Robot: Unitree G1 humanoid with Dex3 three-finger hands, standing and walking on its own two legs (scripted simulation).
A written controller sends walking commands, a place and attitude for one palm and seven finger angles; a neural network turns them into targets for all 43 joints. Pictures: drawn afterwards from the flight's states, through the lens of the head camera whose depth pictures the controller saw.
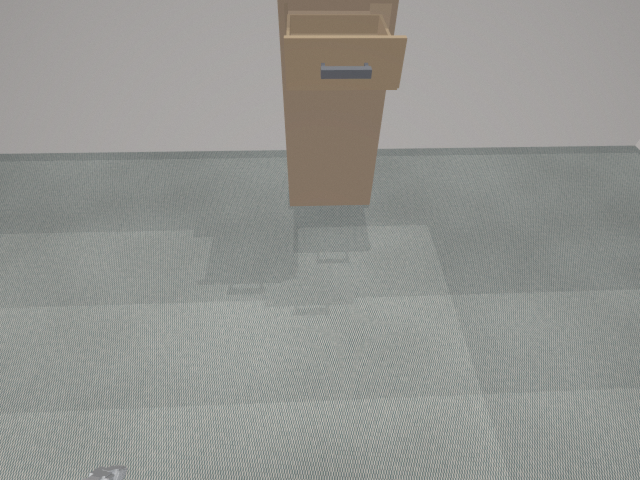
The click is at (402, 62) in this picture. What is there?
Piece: drawer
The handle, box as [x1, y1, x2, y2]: [321, 63, 371, 78]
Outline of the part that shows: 321,63 321,78 370,78 371,68 367,63 364,63 363,66 325,66 324,63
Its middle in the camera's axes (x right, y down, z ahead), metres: +0.07 -0.47 +1.06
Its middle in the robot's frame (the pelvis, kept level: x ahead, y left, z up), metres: +1.11 -0.01 +0.01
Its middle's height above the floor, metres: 0.78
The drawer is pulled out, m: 0.27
